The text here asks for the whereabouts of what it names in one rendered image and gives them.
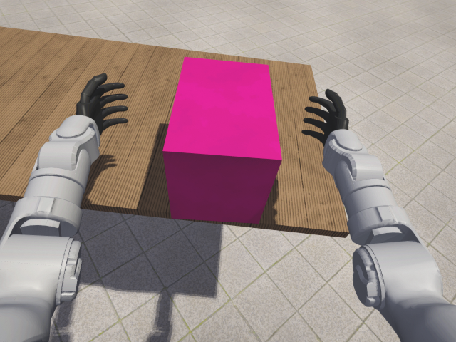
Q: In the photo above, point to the robot left upper arm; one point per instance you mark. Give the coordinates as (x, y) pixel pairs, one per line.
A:
(37, 273)

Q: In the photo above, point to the left robot forearm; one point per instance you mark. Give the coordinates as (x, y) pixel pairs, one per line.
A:
(51, 205)

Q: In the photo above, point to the right robot hand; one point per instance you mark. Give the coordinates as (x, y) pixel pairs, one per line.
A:
(335, 117)

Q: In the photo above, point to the robot right upper arm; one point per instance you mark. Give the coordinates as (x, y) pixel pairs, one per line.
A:
(400, 280)

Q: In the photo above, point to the right robot forearm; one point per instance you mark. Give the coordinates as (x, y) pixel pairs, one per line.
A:
(373, 214)

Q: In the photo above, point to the left robot hand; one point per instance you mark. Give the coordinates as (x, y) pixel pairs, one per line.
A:
(91, 102)

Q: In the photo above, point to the carton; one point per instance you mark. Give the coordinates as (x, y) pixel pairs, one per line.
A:
(222, 150)

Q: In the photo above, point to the table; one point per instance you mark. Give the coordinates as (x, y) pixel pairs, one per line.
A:
(42, 76)

